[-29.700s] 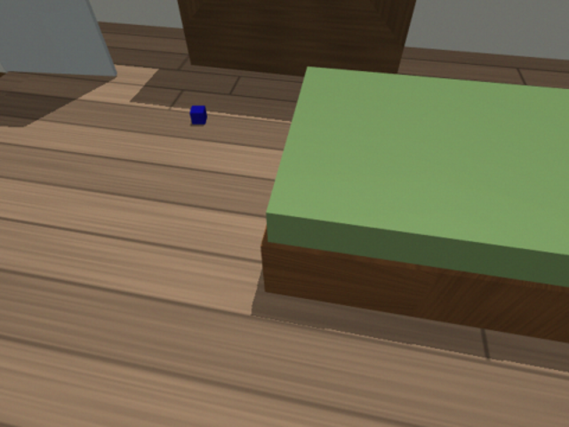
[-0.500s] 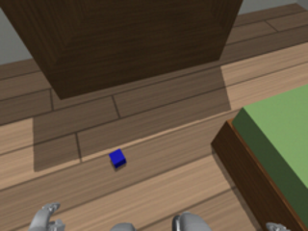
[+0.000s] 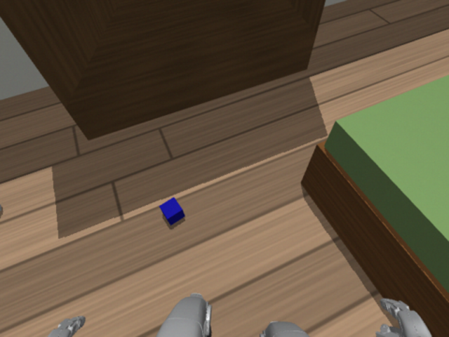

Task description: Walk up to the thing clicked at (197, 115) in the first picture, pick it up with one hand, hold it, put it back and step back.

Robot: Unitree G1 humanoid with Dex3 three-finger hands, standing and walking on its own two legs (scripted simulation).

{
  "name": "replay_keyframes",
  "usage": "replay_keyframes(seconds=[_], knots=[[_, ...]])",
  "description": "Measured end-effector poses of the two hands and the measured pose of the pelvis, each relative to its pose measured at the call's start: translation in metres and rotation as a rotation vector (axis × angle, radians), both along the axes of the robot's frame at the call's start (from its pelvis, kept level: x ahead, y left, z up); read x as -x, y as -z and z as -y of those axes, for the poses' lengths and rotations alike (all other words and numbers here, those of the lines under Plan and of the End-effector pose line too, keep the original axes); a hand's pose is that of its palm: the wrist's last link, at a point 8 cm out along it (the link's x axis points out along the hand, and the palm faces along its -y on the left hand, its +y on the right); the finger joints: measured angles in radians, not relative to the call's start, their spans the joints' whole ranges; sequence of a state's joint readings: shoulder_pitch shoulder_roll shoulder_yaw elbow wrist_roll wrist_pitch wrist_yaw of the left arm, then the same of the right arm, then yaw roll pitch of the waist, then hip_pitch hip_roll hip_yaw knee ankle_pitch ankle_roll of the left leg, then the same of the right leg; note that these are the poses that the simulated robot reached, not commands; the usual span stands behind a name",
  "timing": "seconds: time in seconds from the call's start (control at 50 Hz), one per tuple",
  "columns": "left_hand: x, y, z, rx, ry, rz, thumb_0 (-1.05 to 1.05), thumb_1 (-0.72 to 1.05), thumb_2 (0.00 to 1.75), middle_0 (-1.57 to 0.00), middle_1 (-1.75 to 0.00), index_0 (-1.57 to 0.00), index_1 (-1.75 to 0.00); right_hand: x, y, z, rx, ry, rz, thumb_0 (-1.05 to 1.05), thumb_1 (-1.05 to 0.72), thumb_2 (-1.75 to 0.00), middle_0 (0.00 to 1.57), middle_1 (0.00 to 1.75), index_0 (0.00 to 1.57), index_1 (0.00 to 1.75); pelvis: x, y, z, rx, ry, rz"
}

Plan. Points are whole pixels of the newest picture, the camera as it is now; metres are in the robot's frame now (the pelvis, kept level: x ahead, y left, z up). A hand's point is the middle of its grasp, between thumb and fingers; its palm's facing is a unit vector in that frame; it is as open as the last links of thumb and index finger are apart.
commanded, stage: walk up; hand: left
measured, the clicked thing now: (172, 211) +0.63 +0.29 -0.71
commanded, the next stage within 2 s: stand in 1.44 s
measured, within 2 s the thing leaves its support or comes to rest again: neither
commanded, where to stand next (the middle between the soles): +0.27 +0.03 m, yaw +4 degrees
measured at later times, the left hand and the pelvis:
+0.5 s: hand out of the picture -0.06 +0.25 -0.15, palm faces +0.04 -0.92 -0.39, open 7.4 cm; pelvis -0.13 -0.03 +0.00, yaw +2 degrees
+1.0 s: hand out of the picture -0.09 +0.25 -0.13, palm faces +0.10 -0.92 -0.38, open 7.4 cm; pelvis -0.15 -0.02 +0.01, yaw +5 degrees
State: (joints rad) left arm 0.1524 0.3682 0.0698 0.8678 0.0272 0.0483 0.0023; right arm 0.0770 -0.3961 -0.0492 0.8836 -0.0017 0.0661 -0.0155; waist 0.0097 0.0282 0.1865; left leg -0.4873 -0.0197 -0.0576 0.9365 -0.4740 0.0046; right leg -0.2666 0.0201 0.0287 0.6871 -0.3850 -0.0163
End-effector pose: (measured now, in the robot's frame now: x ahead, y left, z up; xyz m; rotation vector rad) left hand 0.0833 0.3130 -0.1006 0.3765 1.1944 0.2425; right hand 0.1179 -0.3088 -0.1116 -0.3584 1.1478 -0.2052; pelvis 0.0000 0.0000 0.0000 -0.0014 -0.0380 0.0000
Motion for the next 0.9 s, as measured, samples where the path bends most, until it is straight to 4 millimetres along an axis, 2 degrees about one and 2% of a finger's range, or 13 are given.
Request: replay_keyframes(seconds=[0.06,0.14,0.26,0.34,0.42,0.54,0.62,0.7,0.78,0.9], knots=[[0.017,-0.01,0.004,-0.008,-0.013,0.01,0.0,0.9,0.9,-0.2,-0.3,-0.2,-0.3,0.015,-0.004,0.003,-0.004,-0.009,0.002,0.01,-0.9,-0.9,0.2,0.3,0.2,0.3,0.013,-0.006,0.001,-0.023,-0.007,-0.01],[0.027,-0.014,0.002,-0.023,-0.015,0.056,0.0,0.9,0.9,-0.2,-0.3,-0.2,-0.3,0.04,-0.005,0.004,0.015,-0.043,-0.021,0.01,-0.9,-0.9,0.2,0.3,0.2,0.3,0.035,-0.006,0.001,-0.025,-0.037,-0.023],[0.05,0.001,-0.008,0.0,-0.042,0.126,0.0,0.9,0.9,-0.2,-0.3,-0.2,-0.3,0.082,-0.001,-0.004,0.043,-0.093,-0.068,0.01,-0.9,-0.9,0.2,0.3,0.2,0.3,0.074,0.005,-0.002,-0.039,-0.076,-0.003],[0.079,0.001,-0.003,0.022,-0.064,0.094,0.0,0.9,0.9,-0.2,-0.3,-0.2,-0.3,0.106,-0.014,-0.006,0.036,-0.105,-0.056,0.01,-0.9,-0.9,0.2,0.3,0.2,0.3,0.096,-0.004,0.004,0.003,-0.081,-0.003],[0.114,0.001,0.006,0.035,-0.061,0.066,0.0,0.9,0.9,-0.2,-0.3,-0.2,-0.3,0.119,-0.022,0.005,0.045,-0.104,-0.015,0.01,-0.9,-0.9,0.2,0.3,0.2,0.3,0.115,-0.007,0.013,0.018,-0.06,-0.01],[0.172,0.008,0.025,0.013,-0.056,0.002,0.0,0.9,0.9,-0.2,-0.3,-0.2,-0.3,0.134,-0.013,0.031,0.034,-0.078,0.051,0.01,-0.9,-0.9,0.2,0.3,0.2,0.3,0.141,0.003,0.031,0.04,-0.035,0.007],[0.201,0.001,0.035,0.02,-0.077,-0.021,0.0,0.9,0.9,-0.2,-0.3,-0.2,-0.3,0.154,-0.011,0.035,0.01,-0.054,0.022,0.01,-0.9,-0.9,0.2,0.3,0.2,0.3,0.148,-0.003,0.033,0.012,-0.033,0.006],[0.212,-0.003,0.032,0.023,-0.094,-0.007,0.0,0.9,0.9,-0.2,-0.3,-0.2,-0.3,0.174,-0.006,0.032,0.0,-0.063,-0.033,0.01,-0.9,-0.9,0.2,0.3,0.2,0.3,0.153,-0.006,0.028,0.005,-0.062,-0.004],[0.212,0.0,0.021,0.027,-0.111,0.008,0.0,0.9,0.9,-0.2,-0.3,-0.2,-0.3,0.19,-0.005,0.018,-0.009,-0.07,-0.076,0.01,-0.9,-0.9,0.2,0.3,0.2,0.3,0.158,-0.006,0.022,-0.026,-0.073,0.002],[0.2,-0.003,0.018,0.026,-0.104,0.025,0.0,0.9,0.9,-0.2,-0.3,-0.2,-0.3,0.194,-0.007,0.004,-0.053,-0.067,-0.062,0.01,-0.9,-0.9,0.2,0.3,0.2,0.3,0.158,-0.011,0.025,-0.002,-0.069,0.004]])
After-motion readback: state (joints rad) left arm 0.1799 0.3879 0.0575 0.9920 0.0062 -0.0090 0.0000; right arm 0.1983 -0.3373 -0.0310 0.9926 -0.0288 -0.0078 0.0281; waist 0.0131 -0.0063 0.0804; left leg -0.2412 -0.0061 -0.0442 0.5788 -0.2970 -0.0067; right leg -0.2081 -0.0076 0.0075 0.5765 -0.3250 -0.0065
